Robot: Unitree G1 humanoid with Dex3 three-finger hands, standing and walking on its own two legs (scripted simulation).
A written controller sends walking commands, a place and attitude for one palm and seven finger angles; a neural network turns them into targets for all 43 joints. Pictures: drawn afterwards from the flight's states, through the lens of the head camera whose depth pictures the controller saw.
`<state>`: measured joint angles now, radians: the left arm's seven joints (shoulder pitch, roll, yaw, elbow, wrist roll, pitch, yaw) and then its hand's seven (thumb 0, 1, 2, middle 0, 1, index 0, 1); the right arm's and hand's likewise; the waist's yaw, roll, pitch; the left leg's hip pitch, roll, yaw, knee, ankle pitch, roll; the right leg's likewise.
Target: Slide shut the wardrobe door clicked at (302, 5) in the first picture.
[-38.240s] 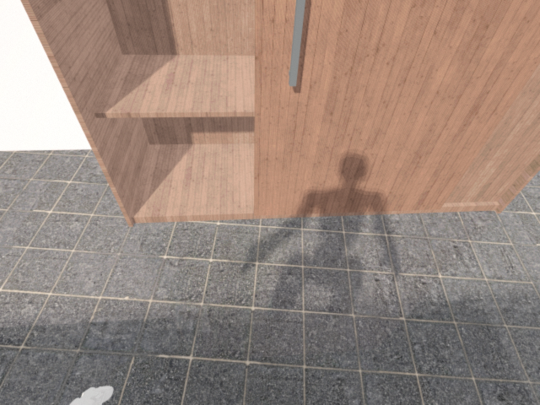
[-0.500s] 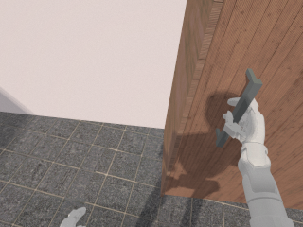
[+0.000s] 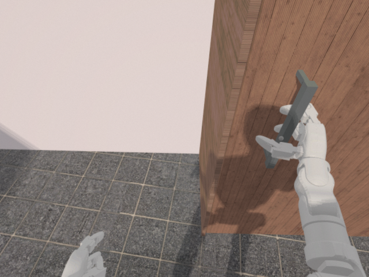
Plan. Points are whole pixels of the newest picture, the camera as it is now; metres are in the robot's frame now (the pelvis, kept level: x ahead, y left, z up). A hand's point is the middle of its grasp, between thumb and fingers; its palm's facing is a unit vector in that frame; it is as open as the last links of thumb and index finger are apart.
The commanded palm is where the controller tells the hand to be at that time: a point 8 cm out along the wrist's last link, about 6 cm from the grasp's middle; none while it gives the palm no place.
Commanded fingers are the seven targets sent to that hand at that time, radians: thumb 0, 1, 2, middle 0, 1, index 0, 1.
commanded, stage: loosen the grip on the handle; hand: right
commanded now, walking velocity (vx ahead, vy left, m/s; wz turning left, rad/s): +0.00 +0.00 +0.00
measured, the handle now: (283, 125) +0.44 -0.20 +0.11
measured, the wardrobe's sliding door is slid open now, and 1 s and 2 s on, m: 0.00 0.00 0.00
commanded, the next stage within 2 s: slip the hand off the handle in 0.30 s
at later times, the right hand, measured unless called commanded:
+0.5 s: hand (286, 146) +0.38 -0.19 +0.10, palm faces +0.15 +0.98 -0.15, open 14.6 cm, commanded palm +0.35 -0.24 +0.12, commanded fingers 0.00 0.55 -0.20 0.25 1.15 0.25 1.15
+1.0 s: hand (312, 144) +0.39 -0.25 +0.11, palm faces +0.15 +0.97 -0.16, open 14.7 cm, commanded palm +0.35 -0.29 +0.12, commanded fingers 0.00 0.55 -0.20 0.25 1.15 0.25 1.15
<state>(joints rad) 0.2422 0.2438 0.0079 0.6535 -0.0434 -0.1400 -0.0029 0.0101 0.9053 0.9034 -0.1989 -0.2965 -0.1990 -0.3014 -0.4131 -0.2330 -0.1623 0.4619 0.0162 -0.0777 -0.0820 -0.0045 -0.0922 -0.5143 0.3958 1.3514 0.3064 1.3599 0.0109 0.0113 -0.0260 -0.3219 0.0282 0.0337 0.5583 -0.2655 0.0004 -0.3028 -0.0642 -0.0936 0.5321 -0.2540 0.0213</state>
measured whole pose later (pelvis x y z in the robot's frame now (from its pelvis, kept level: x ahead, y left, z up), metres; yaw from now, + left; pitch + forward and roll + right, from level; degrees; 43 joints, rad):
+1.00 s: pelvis +0.00 -0.03 -0.01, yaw -1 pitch +5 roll +1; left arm 0.30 0.24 -0.03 0.67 -0.04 -0.10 0.03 0.01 0.91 0.90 -0.20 -0.30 -0.20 -0.30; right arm -0.45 -0.36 -0.25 0.63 0.08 -0.22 0.11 -0.01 0.55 -0.20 0.25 1.15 0.26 1.15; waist 0.02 0.00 -0.04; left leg -0.41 0.05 0.04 0.62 -0.29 -0.03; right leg -0.42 -0.05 -0.08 0.65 -0.31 -0.01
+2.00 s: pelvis +0.00 -0.01 -0.01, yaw -2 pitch +0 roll +1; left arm 0.26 0.27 -0.06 0.63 -0.06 -0.27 0.10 0.02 0.90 0.90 -0.20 -0.30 -0.20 -0.30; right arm 0.01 -0.40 -0.36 0.20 0.37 -0.05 0.48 -0.01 0.55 -0.20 0.25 1.15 0.26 1.15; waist -0.03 -0.05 -0.05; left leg -0.30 0.03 0.08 0.61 -0.31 -0.01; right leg -0.34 -0.07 -0.04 0.65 -0.32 0.02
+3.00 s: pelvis +0.03 -0.02 +0.01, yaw -1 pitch -4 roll +1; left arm 0.21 0.23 0.00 0.65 0.00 -0.16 0.06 0.01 0.91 0.90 -0.20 -0.30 -0.20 -0.30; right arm 0.46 -0.34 -0.33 -0.37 0.07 -0.12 -0.10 0.01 -0.58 -0.75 0.22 0.48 0.22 0.48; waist -0.08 -0.06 0.02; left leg -0.09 0.04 0.05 0.42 -0.25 -0.03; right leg -0.11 -0.05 -0.08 0.47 -0.28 0.00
